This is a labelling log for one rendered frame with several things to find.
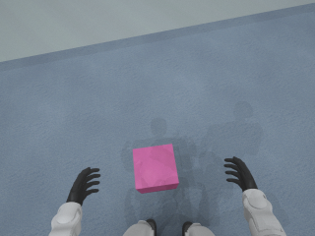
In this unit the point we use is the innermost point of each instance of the left robot shin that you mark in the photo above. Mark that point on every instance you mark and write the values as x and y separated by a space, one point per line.
144 222

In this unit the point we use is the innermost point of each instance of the left robot foot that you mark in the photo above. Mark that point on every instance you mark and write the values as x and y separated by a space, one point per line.
152 223

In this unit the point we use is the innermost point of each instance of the carton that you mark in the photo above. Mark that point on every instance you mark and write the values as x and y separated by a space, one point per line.
155 169

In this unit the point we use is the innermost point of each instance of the robot left hand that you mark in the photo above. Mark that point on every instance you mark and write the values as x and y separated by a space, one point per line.
79 190

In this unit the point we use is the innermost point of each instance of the robot right forearm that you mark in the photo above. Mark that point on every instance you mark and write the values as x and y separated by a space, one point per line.
258 211

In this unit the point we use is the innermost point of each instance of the robot right hand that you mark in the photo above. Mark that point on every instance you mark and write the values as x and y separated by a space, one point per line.
245 179

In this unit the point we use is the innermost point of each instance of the robot left forearm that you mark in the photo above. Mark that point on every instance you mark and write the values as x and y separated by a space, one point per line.
67 221

